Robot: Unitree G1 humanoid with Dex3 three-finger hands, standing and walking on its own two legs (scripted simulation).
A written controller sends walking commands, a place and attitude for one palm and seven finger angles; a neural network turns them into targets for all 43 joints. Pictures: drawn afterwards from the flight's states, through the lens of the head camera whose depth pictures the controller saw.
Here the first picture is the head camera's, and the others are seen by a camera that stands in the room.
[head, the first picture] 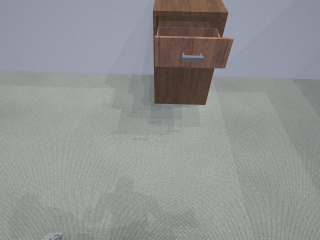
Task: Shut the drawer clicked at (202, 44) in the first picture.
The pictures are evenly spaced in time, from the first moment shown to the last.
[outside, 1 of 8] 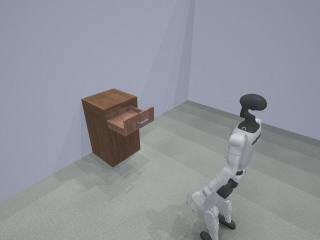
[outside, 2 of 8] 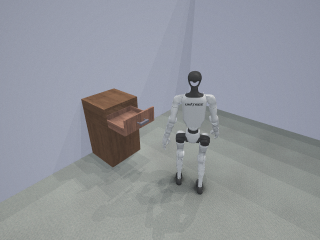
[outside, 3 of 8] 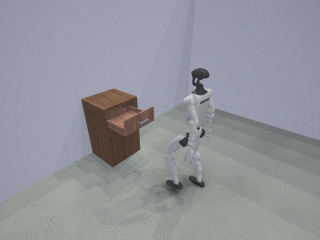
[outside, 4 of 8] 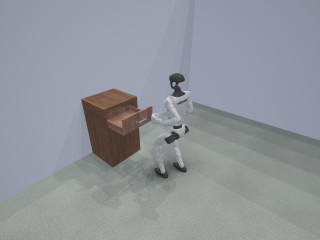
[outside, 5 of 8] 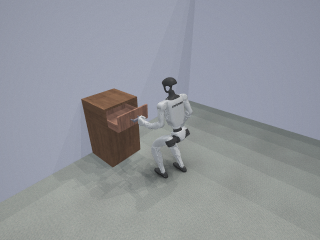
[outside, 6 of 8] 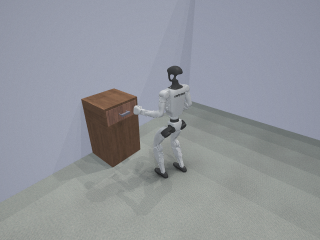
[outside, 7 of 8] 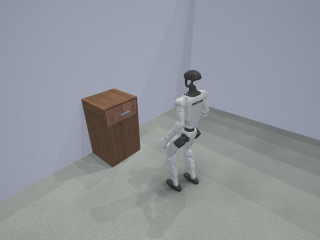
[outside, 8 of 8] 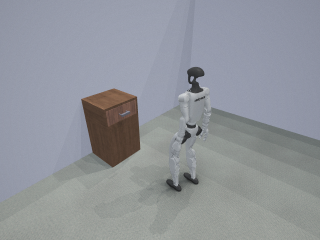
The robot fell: no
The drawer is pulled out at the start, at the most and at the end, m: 0.30 0.30 0.00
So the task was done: yes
